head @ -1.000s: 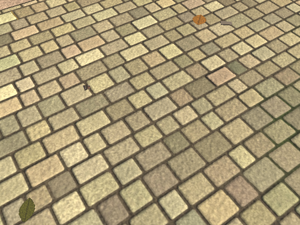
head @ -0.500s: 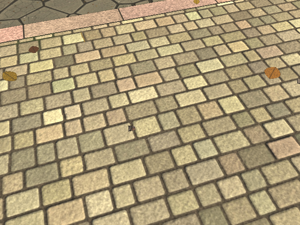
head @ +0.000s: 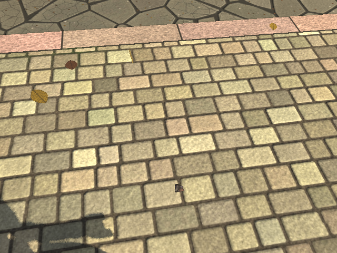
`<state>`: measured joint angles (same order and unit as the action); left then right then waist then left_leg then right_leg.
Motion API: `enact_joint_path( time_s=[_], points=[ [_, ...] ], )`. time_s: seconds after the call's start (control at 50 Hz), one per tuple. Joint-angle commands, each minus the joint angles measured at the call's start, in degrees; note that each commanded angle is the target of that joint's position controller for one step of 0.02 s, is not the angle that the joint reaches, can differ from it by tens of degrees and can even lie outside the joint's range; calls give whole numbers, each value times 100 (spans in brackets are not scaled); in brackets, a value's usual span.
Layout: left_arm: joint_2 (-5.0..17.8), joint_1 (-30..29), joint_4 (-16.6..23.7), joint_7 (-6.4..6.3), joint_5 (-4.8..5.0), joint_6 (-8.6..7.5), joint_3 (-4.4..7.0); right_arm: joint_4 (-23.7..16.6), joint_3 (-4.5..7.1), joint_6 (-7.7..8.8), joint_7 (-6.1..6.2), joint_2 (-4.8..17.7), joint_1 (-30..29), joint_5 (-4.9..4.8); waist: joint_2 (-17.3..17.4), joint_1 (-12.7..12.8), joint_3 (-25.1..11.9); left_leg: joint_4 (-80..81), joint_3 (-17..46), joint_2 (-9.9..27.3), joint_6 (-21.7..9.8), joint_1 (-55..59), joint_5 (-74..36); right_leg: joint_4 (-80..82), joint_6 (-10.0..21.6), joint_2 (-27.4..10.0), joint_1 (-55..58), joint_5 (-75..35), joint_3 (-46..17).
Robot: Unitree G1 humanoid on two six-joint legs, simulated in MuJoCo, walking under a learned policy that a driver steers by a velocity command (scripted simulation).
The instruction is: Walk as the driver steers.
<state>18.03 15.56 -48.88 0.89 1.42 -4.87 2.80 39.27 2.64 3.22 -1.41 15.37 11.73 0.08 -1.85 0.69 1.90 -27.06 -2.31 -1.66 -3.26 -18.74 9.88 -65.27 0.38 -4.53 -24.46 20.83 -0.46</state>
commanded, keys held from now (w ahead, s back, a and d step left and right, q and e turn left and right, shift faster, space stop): w+e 0.16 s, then no key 0.84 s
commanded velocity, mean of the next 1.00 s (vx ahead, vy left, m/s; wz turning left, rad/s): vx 0.20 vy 0.00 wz -0.10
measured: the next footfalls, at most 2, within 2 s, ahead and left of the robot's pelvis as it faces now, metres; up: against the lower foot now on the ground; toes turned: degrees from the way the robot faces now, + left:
right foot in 0.36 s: +0.36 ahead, -0.15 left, +0.00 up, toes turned -8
left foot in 0.68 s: +0.36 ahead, +0.10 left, +0.00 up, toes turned -8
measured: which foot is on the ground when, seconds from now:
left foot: down 0.00-0.36, up 0.38-0.66, down 0.68-1.00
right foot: up 0.00-0.34, down 0.36-1.00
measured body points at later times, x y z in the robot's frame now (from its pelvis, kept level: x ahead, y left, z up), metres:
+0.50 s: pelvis +0.23 -0.04 -0.01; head +0.27 -0.05 +0.44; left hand +0.43 +0.18 -0.12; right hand +0.26 -0.33 -0.14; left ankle +0.15 +0.10 -0.67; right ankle +0.32 -0.15 -0.74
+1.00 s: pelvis +0.32 -0.02 +0.00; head +0.33 -0.01 +0.45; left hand +0.45 +0.23 -0.14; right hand +0.37 -0.28 -0.14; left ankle +0.32 +0.10 -0.74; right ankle +0.32 -0.15 -0.74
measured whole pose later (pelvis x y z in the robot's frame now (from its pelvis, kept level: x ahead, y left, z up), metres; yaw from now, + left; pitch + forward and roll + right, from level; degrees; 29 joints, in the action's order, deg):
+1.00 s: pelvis +0.32 -0.02 +0.00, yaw -8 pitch -1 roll -1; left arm 13.9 8.4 -56.4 -1.1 -0.3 0.5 2.1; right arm 55.8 1.4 1.2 1.7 12.5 11.2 0.2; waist -0.3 0.1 1.8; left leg -29.4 0.1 0.9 0.3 -11.4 17.2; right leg -27.8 -0.9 -0.4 -13.7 13.3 0.0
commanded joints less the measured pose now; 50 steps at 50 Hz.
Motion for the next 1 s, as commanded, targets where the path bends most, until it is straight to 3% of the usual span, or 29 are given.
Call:
enact_joint_path(
  time_s=[0.02, 0.1, 0.16, 0.24, 0.28, 0.32, 0.34, 0.36, 0.38, 0.4, 0.42, 0.44, 0.46, 0.48, 0.5, 0.54, 0.6, 0.66, 0.68, 0.7, 0.72, 0.74, 0.76, 0.84, 1.0],
  points=[
    [388, 156, 295, -4, -11, 54, 110, -182, 202, 187, 8, 625, 139, 37, 707, -9, -430, 1702, 1579, 1519, -1060, 1127, -701, 61, -39, -428, -1066, -568, -321],
    [273, -303, 429, -46, -14, 192, 111, 106, 257, 318, 81, 743, 303, 102, 498, -64, -48, 2023, 753, 1503, -974, 1040, -1080, 883, -175, -305, -1534, -1551, -617],
    [199, -684, 536, 28, -30, 146, 92, 219, 259, 322, 135, 810, 314, 82, 482, -183, 69, 2103, 150, 1360, -746, 1131, -1207, 1893, -135, -152, -1430, -2529, -491],
    [-52, -1447, 874, 162, -162, 59, -28, 543, 244, 203, 214, 887, 670, 6, 364, -424, 236, 1705, -244, 1318, -625, 1306, -2641, 3082, -33, 96, -905, -2918, 5],
    [27, -1472, 946, 239, -160, 34, -13, 675, 261, 99, 233, 979, 764, -35, 500, -392, 95, 1305, -179, 1451, -577, 1776, -3194, 3343, 84, 227, -834, -2560, 71],
    [250, -1143, 903, 269, -195, 19, 63, 737, 290, 12, 267, 1090, 671, -84, 663, -150, -175, 682, -68, 1496, -451, 2156, -4033, 3552, 265, 433, -449, -2071, 163],
    [392, -640, 753, 253, -223, 2, 138, 746, 293, -30, 289, 1112, 544, -110, 656, 148, -453, 58, -135, 1362, -311, 2199, -4426, 3827, 382, 599, 173, -2227, 278],
    [675, -163, 622, 193, -240, -13, 244, 759, 262, -41, 297, 1041, 649, -71, 421, 364, -827, -859, -335, 1055, -54, 1927, -4108, 4108, 541, 527, 1128, -3547, 172],
    [1203, 353, 561, 97, -360, 34, 338, 619, 130, 39, 271, 722, 1036, 139, -415, 300, -1737, -2526, -374, 672, 256, 398, -1832, 3256, 1135, -662, 3262, -6485, -1021],
    [925, 354, 512, 50, -351, 102, 207, 841, -74, 72, 148, 204, 1811, 105, -1158, 44, -2754, -4244, 201, -67, 591, -899, 3026, 3313, 2293, -1992, 4556, -7425, -2742],
    [571, 426, 550, 66, -232, 171, 132, 1005, 85, 47, 102, 775, 1471, -87, -410, 368, -2967, -4558, 995, 119, 580, -895, 3193, 3533, 2179, -1707, 4195, -6533, -2583],
    [517, -91, 590, 64, -154, 200, 108, 783, 119, -3, 113, 866, 856, -220, -332, 305, -2071, -4438, 841, 353, 569, -1347, 2936, 3817, 1902, -1453, 3502, -5630, -1981],
    [324, -524, 616, 54, -125, 219, 49, 746, 110, -87, 193, 766, 552, -178, -35, 163, -1389, -4037, 671, 519, 598, -1484, 2648, 4132, 1666, -1199, 2672, -4665, -1678],
    [210, -815, 626, 39, -156, 229, 10, 758, 134, -197, 276, 743, 449, -74, 3, 6, -955, -3584, 665, 660, 637, -1143, 2349, 4408, 1493, -1057, 1761, -4055, -1438],
    [271, -1039, 612, 32, -230, 259, 37, 788, 117, -311, 320, 618, 617, -54, -280, -227, -815, -3081, 608, 710, 677, -606, 2072, 4680, 1399, -916, 1059, -3361, -1268],
    [332, -1265, 601, 14, -329, 283, 77, 919, 79, -414, 402, 429, 853, -10, -508, -343, -801, -2361, 413, 593, 730, 70, 1783, 4925, 1381, -755, 430, -2900, -1010],
    [303, -1288, 476, -49, -277, 301, 72, 1021, 73, -449, 408, 413, 797, 15, -504, -301, -1015, -1425, 365, 571, 631, 676, 669, 5023, 1232, -681, 341, -1827, -845],
    [135, -1320, 328, -74, -217, 364, -5, 1071, 87, -444, 357, 399, 622, 144, -397, -358, -706, -461, 232, 445, 447, 1283, -66, 5011, 733, -338, -92, 465, -715],
    [6, -1163, 219, -65, -242, 372, -57, 995, 86, -429, 361, 473, 496, 199, -245, -318, -460, -22, 487, 650, 336, 1265, -121, 4930, 454, -171, -190, 964, -674],
    [30, -1004, 161, -65, -280, 381, -49, 883, 129, -411, 392, 790, 325, 172, 172, -121, -156, 397, 869, 1010, 188, 873, 185, 4599, 209, 127, -95, 985, -473],
    [-75, -820, 144, -98, -251, 411, -52, 995, 172, -386, 388, 921, 73, 111, 1015, 178, -15, 625, 902, 918, 62, -109, 1591, 4387, 54, 417, 618, 271, -85],
    [47, -900, 82, -138, -272, 432, -36, 976, 110, -325, 365, 628, -88, 112, 1040, 102, 97, 851, 864, 789, 128, -504, 2004, 4133, -13, 418, 1095, -217, -38],
    [77, -878, 41, -165, -252, 447, -15, 1027, 60, -264, 354, 474, -134, 139, 1027, 127, 83, 895, 825, 768, 229, -556, 1840, 4047, 14, 398, 1275, -527, -28],
    [93, -795, -198, -194, -233, 455, 2, 1245, 52, -96, 327, 499, 96, 40, 538, -14, -198, 446, 622, 630, 307, 248, 167, 4054, 106, 292, 1244, -1281, -119],
    [127, -808, -589, -234, -152, 494, 30, 1537, 28, -170, 327, 462, 81, 3, 207, -94, -426, 213, 473, 527, 191, 792, -1144, 3949, 33, 254, 1496, -2220, -94]
  ],
)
